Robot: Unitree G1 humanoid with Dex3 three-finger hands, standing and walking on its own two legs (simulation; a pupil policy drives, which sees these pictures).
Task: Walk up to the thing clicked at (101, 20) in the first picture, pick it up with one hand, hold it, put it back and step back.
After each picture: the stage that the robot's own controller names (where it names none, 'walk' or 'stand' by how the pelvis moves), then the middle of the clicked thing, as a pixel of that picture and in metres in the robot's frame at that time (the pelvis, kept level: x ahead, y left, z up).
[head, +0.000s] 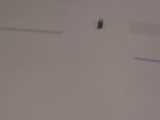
stand; (100, 23) +1.73 -0.24 -0.72
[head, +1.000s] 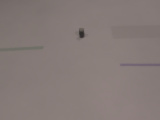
walk; (81, 33) +1.61 +0.11 -0.69
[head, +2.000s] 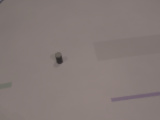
walk; (59, 58) +1.04 +0.29 -0.71
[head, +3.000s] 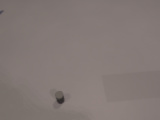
walk; (60, 97) +0.61 +0.22 -0.71
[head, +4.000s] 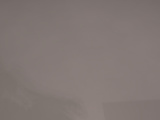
stand; out of the picture +0.35 +0.17 -0.70
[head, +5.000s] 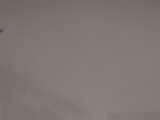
stand; out of the picture +0.32 +0.18 -0.72
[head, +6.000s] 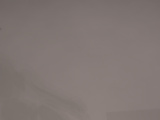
stand; out of the picture +0.31 +0.19 -0.73
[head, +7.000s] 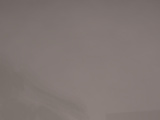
stand; out of the picture +0.30 +0.19 -0.73
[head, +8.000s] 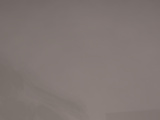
stand; out of the picture +0.29 +0.19 -0.73
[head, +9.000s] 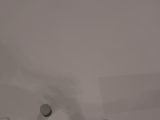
go down; (46, 110) +0.33 +0.19 -0.60
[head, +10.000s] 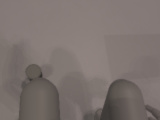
go down; (34, 74) +0.38 +0.21 -0.31
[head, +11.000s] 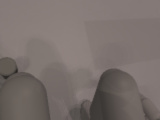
close in; (8, 69) +0.37 +0.23 -0.25
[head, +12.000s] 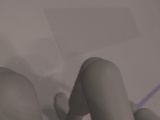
close; out of the picture +0.37 +0.25 -0.22
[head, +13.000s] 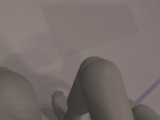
close; out of the picture +0.36 +0.25 -0.22
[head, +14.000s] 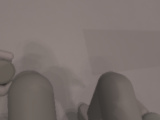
lift; (1, 74) +0.31 +0.25 -0.12
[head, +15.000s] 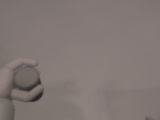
lift; (30, 85) +0.32 +0.18 +0.04
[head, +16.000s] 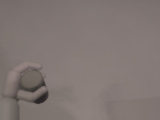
hold; (35, 87) +0.32 +0.17 +0.01
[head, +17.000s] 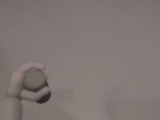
hold; (38, 87) +0.32 +0.16 +0.01
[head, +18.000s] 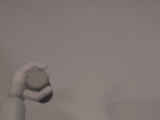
crouch; (40, 87) +0.32 +0.16 +0.01
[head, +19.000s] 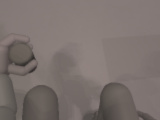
crouch; (24, 59) +0.40 +0.19 -0.09
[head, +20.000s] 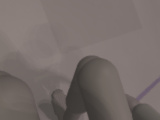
lower; out of the picture +0.40 +0.28 -0.22
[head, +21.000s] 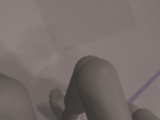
lower; out of the picture +0.39 +0.27 -0.22
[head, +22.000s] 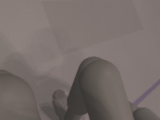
lower; out of the picture +0.38 +0.27 -0.22
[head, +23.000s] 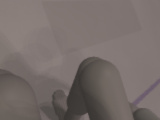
lower; out of the picture +0.38 +0.26 -0.22
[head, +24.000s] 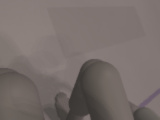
loosen; out of the picture +0.35 +0.22 -0.22
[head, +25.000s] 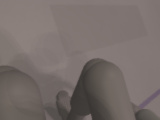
rise; out of the picture +0.35 +0.22 -0.22
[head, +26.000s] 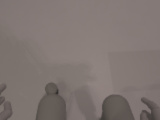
walk; (52, 90) +0.36 +0.17 -0.46
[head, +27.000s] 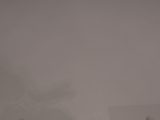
stand; out of the picture +0.30 +0.14 -0.66
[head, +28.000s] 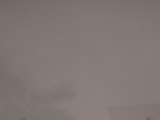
stand; out of the picture +0.31 +0.15 -0.67
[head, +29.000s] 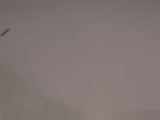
stand; out of the picture +0.33 +0.13 -0.72
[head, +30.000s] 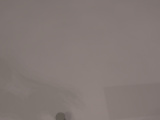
walk; (60, 119) +0.36 +0.12 -0.70
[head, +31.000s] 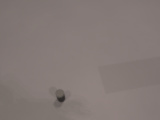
walk; (60, 95) +0.55 +0.20 -0.70
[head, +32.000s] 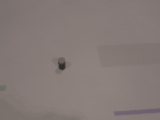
walk; (61, 63) +0.87 +0.18 -0.70
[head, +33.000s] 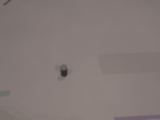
stand; (64, 70) +0.92 +0.18 -0.71
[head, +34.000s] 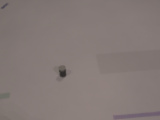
stand; (62, 71) +0.93 +0.20 -0.73
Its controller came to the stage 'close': yes
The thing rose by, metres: 0.72
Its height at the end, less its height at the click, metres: +0.00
